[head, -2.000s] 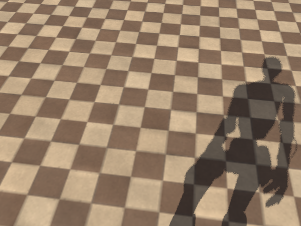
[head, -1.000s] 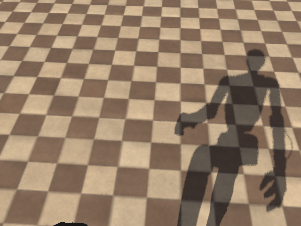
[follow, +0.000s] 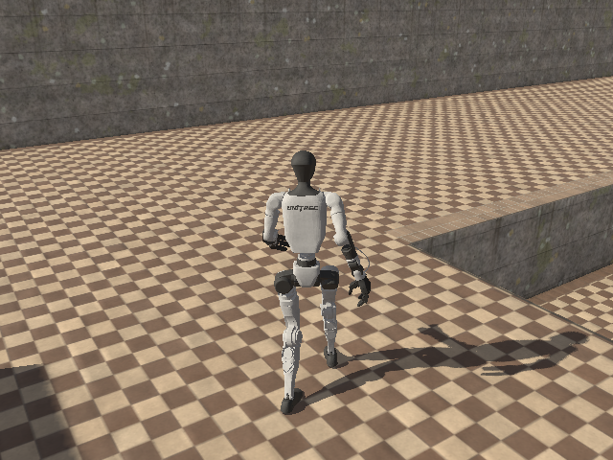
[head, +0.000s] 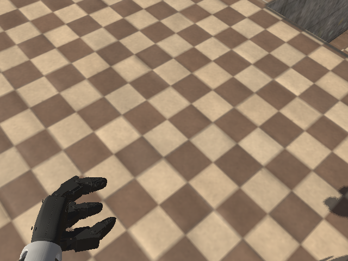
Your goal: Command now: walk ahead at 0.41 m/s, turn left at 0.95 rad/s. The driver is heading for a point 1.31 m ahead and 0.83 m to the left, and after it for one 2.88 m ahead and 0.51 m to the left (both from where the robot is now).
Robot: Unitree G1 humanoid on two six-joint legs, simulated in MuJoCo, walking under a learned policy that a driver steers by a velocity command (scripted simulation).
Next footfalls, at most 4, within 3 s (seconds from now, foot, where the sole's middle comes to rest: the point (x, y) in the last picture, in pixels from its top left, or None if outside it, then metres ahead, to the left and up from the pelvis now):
0.02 right None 0.25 -0.14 -0.75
0.44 left None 0.18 0.12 -0.75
0.86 right None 0.33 -0.04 -0.75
1.18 left None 0.10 0.10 -0.75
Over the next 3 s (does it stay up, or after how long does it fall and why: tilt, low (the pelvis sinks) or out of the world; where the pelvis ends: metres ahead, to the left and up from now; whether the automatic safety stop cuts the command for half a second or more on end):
stays up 0.90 0.37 0.02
